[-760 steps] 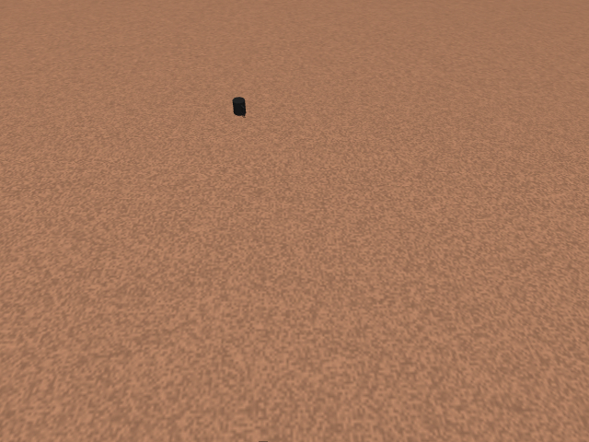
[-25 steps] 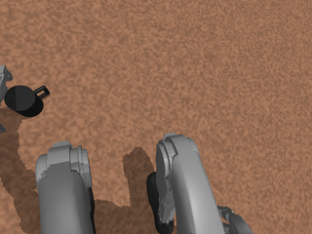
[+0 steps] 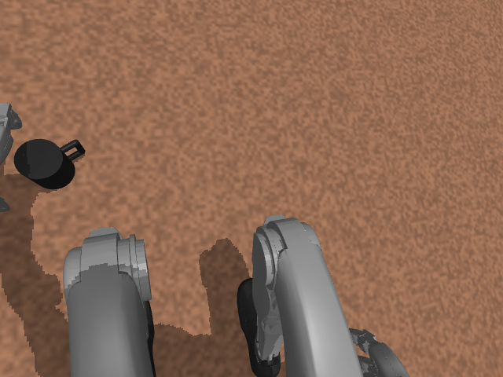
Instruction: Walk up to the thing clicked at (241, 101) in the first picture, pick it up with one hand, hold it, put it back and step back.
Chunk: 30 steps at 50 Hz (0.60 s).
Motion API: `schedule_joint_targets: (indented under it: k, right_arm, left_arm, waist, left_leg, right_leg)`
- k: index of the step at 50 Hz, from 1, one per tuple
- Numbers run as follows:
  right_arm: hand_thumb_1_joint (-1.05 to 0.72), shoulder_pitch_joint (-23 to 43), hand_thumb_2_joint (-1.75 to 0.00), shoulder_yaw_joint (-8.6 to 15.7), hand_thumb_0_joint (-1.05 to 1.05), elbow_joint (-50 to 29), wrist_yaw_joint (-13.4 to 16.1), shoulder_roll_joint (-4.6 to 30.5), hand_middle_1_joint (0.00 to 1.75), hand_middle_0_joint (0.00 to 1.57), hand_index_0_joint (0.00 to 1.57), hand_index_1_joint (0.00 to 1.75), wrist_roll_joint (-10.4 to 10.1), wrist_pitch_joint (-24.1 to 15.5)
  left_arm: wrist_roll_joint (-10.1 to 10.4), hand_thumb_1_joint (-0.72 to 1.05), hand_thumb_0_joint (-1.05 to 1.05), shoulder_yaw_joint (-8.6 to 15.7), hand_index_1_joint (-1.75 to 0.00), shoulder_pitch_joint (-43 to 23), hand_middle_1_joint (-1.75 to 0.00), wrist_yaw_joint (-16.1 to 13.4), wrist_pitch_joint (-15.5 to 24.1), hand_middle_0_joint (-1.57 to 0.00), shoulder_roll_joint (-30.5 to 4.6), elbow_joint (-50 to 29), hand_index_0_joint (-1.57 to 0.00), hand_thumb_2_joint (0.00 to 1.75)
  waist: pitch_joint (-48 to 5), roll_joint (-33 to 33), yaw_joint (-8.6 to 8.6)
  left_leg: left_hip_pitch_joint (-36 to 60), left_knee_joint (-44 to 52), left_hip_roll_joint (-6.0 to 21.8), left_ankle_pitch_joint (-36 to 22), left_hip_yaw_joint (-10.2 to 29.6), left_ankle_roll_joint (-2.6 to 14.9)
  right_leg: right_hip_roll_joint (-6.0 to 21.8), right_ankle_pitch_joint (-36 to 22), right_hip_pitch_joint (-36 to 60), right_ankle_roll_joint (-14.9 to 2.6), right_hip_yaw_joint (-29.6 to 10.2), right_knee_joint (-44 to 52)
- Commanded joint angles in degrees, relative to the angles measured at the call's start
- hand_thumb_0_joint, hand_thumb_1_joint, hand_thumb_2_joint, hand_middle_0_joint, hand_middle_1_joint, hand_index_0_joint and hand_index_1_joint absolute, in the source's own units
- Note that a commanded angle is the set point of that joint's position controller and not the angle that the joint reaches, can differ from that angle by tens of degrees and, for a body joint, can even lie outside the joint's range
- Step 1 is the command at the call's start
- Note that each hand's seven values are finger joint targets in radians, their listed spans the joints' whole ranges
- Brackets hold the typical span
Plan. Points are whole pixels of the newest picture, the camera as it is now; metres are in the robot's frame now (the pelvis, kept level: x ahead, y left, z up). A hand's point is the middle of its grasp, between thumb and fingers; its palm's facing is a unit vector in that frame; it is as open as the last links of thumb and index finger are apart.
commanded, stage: approach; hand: left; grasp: from above
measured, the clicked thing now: (55, 160) +0.47 +0.31 -0.28
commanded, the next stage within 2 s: close in in 0.58 s
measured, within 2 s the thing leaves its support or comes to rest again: neither
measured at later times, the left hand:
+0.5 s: hand (52, 147) +0.46 +0.28 -0.17, palm faces -0.40 -0.09 -0.91, open 14.0 cm
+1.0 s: hand (27, 168) +0.43 +0.32 -0.19, palm faces -0.48 -0.11 -0.87, open 13.9 cm
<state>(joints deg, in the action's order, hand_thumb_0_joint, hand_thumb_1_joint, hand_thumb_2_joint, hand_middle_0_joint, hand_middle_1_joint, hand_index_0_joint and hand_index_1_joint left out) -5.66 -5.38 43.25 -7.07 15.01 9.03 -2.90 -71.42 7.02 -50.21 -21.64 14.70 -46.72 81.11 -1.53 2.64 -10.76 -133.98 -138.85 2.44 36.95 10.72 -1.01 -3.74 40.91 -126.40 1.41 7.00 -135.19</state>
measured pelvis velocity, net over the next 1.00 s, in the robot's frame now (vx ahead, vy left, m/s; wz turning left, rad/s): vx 0.00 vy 0.00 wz -0.01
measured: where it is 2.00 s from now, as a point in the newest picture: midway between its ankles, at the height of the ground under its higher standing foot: (202, 353)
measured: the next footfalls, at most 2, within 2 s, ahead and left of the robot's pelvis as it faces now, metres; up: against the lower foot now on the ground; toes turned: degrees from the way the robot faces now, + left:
none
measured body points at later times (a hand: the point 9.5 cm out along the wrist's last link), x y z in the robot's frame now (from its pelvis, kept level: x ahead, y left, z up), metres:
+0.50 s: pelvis +0.00 +0.00 +0.00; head +0.23 +0.08 +0.38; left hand +0.48 +0.29 -0.12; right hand +0.06 -0.27 -0.10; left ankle +0.08 +0.14 -0.29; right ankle +0.10 -0.12 -0.29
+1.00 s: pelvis +0.00 +0.00 -0.01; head +0.24 +0.09 +0.37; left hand +0.45 +0.32 -0.14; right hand +0.07 -0.26 -0.10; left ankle +0.08 +0.14 -0.29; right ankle +0.10 -0.12 -0.29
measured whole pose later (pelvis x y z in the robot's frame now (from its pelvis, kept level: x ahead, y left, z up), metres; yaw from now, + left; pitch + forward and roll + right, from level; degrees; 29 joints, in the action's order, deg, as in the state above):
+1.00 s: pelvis +0.00 +0.00 -0.01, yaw -1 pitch +30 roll -9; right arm -6.9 -8.0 42.7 -7.3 15.3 9.8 -4.5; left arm -70.6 3.0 -53.6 -22.8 15.2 -45.9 85.3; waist 0.6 3.8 -12.8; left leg -134.3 -140.3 2.3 37.3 11.5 -1.4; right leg -3.9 41.0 -126.7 1.4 7.6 -136.3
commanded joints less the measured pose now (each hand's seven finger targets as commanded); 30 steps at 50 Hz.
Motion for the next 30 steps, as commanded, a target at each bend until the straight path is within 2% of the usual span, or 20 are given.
schedule_joint_targets:
  k: [1, 3, 4, 5, 7, 8, 10, 12, 13, 15, 17, 20, 21, 23, 24, 25, 27, 30]
  right_arm:
    - [-0.90, -10.17, -0.90, 4.62, 0.00, -0.81, 0.72, 14.26, 0.30, 0.20, 0.20, 0.30, -0.18, -0.06]
    - [-0.90, -10.25, -0.90, 4.76, 0.00, -0.68, 0.79, 14.22, 0.30, 0.20, 0.20, 0.30, -0.15, -0.01]
    - [-0.91, -10.10, -0.90, 4.79, 0.00, -0.79, 0.80, 14.12, 0.30, 0.20, 0.20, 0.30, -0.25, 0.01]
    - [-0.90, -10.20, -0.90, 4.77, 0.00, -0.82, 0.78, 14.28, 0.30, 0.20, 0.20, 0.30, -0.18, -0.04]
    - [-0.90, -10.47, -0.90, 4.54, 0.00, -0.48, 0.77, 14.05, 0.30, 0.20, 0.20, 0.30, -0.02, -0.13]
    - [-0.90, -10.81, -0.90, 4.49, 0.00, -0.32, 0.83, 13.98, 0.30, 0.20, 0.20, 0.30, -0.05, -0.19]
    - [-0.90, -11.56, -0.90, 4.28, 0.00, -0.04, 0.85, 14.19, 0.30, 0.20, 0.20, 0.30, 0.11, -0.56]
    - [-0.90, -12.01, -0.90, 4.07, 0.00, 0.33, 0.88, 14.23, 0.30, 0.20, 0.20, 0.30, 0.18, -0.72]
    - [-0.90, -11.70, -0.89, 4.10, 0.00, 0.34, 0.96, 14.10, 0.30, 0.20, 0.20, 0.30, 0.25, -0.76]
    - [-0.90, -12.49, -0.90, 3.64, 0.00, 0.44, 0.99, 14.31, 0.30, 0.20, 0.20, 0.30, 0.50, -1.03]
    - [-0.90, -12.42, -0.89, 3.21, 0.00, 0.43, 0.99, 14.63, 0.30, 0.20, 0.20, 0.30, 0.61, -1.15]
    - [-0.90, -12.14, -0.90, 2.38, 0.00, -0.15, 0.83, 14.67, 0.30, 0.20, 0.20, 0.30, 0.90, -1.26]
    - [-0.90, -12.05, -0.90, 2.03, 0.00, -0.61, 0.70, 14.69, 0.30, 0.20, 0.20, 0.30, 0.94, -1.23]
    - [-0.90, -11.74, -0.90, 1.63, 0.00, -1.29, 0.45, 14.66, 0.30, 0.20, 0.20, 0.30, 1.11, -1.52]
    - [-0.90, -11.22, -0.90, 1.41, 0.00, -1.75, 0.26, 14.55, 0.30, 0.20, 0.20, 0.30, 0.99, -1.69]
    - [-0.90, -11.26, -0.90, 1.37, 0.00, -1.97, 0.29, 14.86, 0.30, 0.20, 0.20, 0.30, 0.73, -1.70]
    - [-0.90, -11.00, -0.90, 1.08, 0.00, -2.81, 0.14, 14.62, 0.30, 0.20, 0.20, 0.30, 0.56, -1.92]
    - [-0.90, -11.03, -0.90, 1.47, 0.00, -2.74, -0.18, 13.77, 0.30, 0.20, 0.20, 0.30, -0.06, -1.74]
  left_arm:
    - [1.22, -0.56, 0.00, 0.87, -1.05, -15.66, -1.05, -1.71, -0.23, -0.07, -14.07, -7.33, -0.07, 1.00]
    - [1.35, -0.56, 0.00, 2.35, -1.05, -15.22, -1.05, -1.76, -0.07, -0.07, -15.83, -9.33, -0.07, 1.00]
    - [1.55, -0.61, 0.00, 2.23, -1.03, -15.77, -0.99, -1.68, 0.02, -0.09, -16.25, -9.69, -0.05, 1.08]
    - [1.35, -0.56, 0.00, 1.65, -1.06, -15.61, -1.07, -1.58, -0.05, -0.07, -15.50, -8.74, -0.07, 1.00]
    - [1.39, -0.54, 0.00, -1.03, -1.07, -17.86, -1.08, -1.47, 0.08, -0.07, -12.02, -8.04, -0.08, 0.99]
    - [1.65, -0.54, 0.00, -1.70, -1.07, -19.14, -1.08, -1.63, 0.34, -0.06, -10.92, -8.63, -0.08, 0.98]
    - [1.64, -0.54, 0.00, -2.24, -1.07, -21.73, -1.09, -2.36, 0.47, -0.06, -11.04, -9.34, -0.08, 0.98]
    - [1.29, -0.53, 0.00, -3.22, -1.08, -23.06, -1.09, -3.32, 0.24, -0.06, -9.53, -9.13, -0.08, 0.97]
    - [1.16, -0.53, 0.00, -4.76, -1.07, -23.93, -1.09, -3.59, -0.11, -0.06, -7.23, -7.61, -0.08, 0.98]
    - [0.67, -0.54, 0.00, -5.20, -1.08, -26.01, -1.09, -4.77, -0.94, -0.06, -6.92, -5.81, -0.08, 0.98]
    - [-0.16, -0.53, 0.00, -4.73, -1.08, -25.96, -1.09, -6.09, -2.45, -0.06, -7.77, -3.65, -0.08, 0.98]
    - [-0.66, -0.54, 0.00, -2.79, -1.07, -24.83, -1.08, -8.20, -5.04, -0.07, -9.11, 1.10, -0.08, 0.99]
    - [-0.69, -0.54, 0.00, -1.57, -1.07, -24.98, -1.07, -8.81, -5.89, -0.07, -10.50, 1.59, -0.08, 1.00]
    - [-0.81, -0.56, 0.00, -1.14, -1.05, -24.33, -1.06, -9.00, -7.65, -0.07, -11.02, 3.02, -0.07, 1.01]
    - [-0.60, -0.56, 0.00, -1.51, -1.07, -24.73, -1.06, -8.76, -8.32, -0.08, -10.94, 3.56, -0.07, 1.03]
    - [0.04, -0.56, 0.00, -0.14, -1.06, -25.81, -1.06, -8.84, -8.59, -0.07, -13.03, 0.18, -0.07, 1.03]
    - [1.13, -0.56, 0.00, 1.15, -1.04, -21.63, -1.04, -8.28, -9.83, -0.08, -13.99, 1.45, -0.08, 1.02]
    - [2.98, -0.56, 0.00, 0.82, -1.05, -19.26, -1.05, -5.82, -10.44, -0.08, -13.98, 0.19, -0.08, 1.01]
  waist:
    - [-35.74, -17.95, -0.24]
    - [-37.87, -18.12, 1.04]
    - [-38.42, -18.78, 1.04]
    - [-37.33, -18.58, 0.59]
    - [-34.88, -17.43, -1.81]
    - [-35.45, -17.49, -2.01]
    - [-36.80, -18.24, -2.75]
    - [-37.68, -19.58, -2.74]
    - [-37.71, -19.69, -3.81]
    - [-37.06, -20.39, -4.68]
    - [-37.24, -21.88, -3.97]
    - [-36.63, -21.82, -3.33]
    - [-36.62, -22.20, -2.95]
    - [-36.12, -21.88, -3.11]
    - [-36.16, -20.51, -3.49]
    - [-38.76, -21.04, -2.61]
    - [-38.51, -20.57, -1.43]
    - [-38.34, -17.20, -1.51]
  left_leg:
    - [30.40, 13.71, -0.44, -5.87, -5.89, 2.15]
    - [30.85, 13.53, -0.56, -6.64, -6.41, 2.21]
    - [31.02, 13.40, -0.49, -6.70, -6.44, 2.17]
    - [30.95, 13.27, -0.50, -6.63, -6.43, 2.20]
    - [29.49, 13.22, -0.44, -5.55, -6.02, 2.28]
    - [29.63, 13.08, -0.36, -5.57, -5.96, 2.26]
    - [30.85, 12.71, -0.32, -6.44, -5.74, 2.19]
    - [31.53, 13.35, -0.39, -6.49, -5.74, 1.88]
    - [32.32, 13.38, -0.25, -6.00, -5.40, 1.77]
    - [32.47, 13.48, -0.25, -6.29, -5.32, 1.66]
    - [33.17, 13.80, -0.22, -7.12, -5.52, 1.45]
    - [31.63, 13.99, -0.34, -6.87, -6.08, 1.63]
    - [30.68, 14.21, -0.55, -6.69, -6.31, 1.76]
    - [30.20, 13.84, -0.44, -7.00, -6.67, 2.04]
    - [29.04, 13.22, -0.33, -6.72, -6.66, 2.40]
    - [29.16, 13.38, -0.46, -7.12, -6.84, 2.56]
    - [27.69, 12.95, -0.52, -7.81, -7.56, 2.81]
    - [24.26, 11.94, -0.48, -7.11, -7.65, 3.27]
  right_leg:
    - [-1.44, -11.47, 13.70, -3.24, 3.71, 14.69]
    - [-1.48, -12.02, 15.34, -3.09, 3.26, 15.37]
    - [-1.47, -11.90, 15.18, -3.16, 3.08, 15.13]
    - [-1.33, -11.96, 14.68, -3.13, 3.20, 15.03]
    - [-1.45, -11.40, 13.46, -3.07, 3.47, 15.28]
    - [-1.47, -11.62, 13.52, -2.95, 3.56, 15.48]
    - [-1.44, -12.41, 13.70, -2.85, 3.63, 15.67]
    - [-1.48, -12.38, 13.25, -3.08, 3.90, 15.28]
    - [-1.55, -12.09, 11.99, -3.14, 4.36, 15.02]
    - [-1.71, -12.55, 11.95, -3.25, 4.47, 15.00]
    - [-1.72, -13.41, 11.63, -3.35, 4.66, 14.45]
    - [-1.76, -13.31, 12.22, -3.42, 4.42, 14.33]
    - [-1.78, -13.17, 12.77, -3.49, 4.25, 14.37]
    - [-1.75, -13.57, 13.23, -3.43, 4.04, 14.16]
    - [-1.99, -13.63, 13.50, -3.36, 3.70, 14.30]
    - [-1.98, -13.87, 14.95, -3.28, 3.47, 14.58]
    - [-1.87, -14.45, 17.51, -3.00, 2.73, 14.53]
    - [-2.38, -12.96, 20.43, -2.77, 1.04, 15.65]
